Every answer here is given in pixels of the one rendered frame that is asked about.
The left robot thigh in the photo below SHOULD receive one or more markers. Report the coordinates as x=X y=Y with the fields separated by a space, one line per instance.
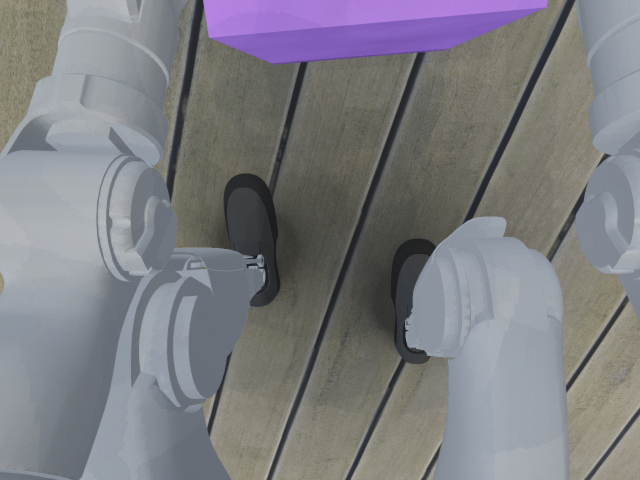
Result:
x=171 y=355

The right robot upper arm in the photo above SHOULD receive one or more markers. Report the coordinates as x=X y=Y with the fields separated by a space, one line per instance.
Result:
x=608 y=221

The robot left forearm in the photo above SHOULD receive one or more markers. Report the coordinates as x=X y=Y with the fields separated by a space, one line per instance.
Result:
x=108 y=84

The carton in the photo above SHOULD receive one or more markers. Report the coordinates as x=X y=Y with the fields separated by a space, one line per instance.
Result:
x=294 y=31

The right robot shin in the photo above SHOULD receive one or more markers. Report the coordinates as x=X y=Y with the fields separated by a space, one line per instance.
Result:
x=481 y=227

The left robot upper arm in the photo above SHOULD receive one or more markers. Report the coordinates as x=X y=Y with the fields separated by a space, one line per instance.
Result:
x=78 y=232

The robot right forearm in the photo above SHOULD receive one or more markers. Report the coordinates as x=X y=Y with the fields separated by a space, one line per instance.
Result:
x=611 y=34

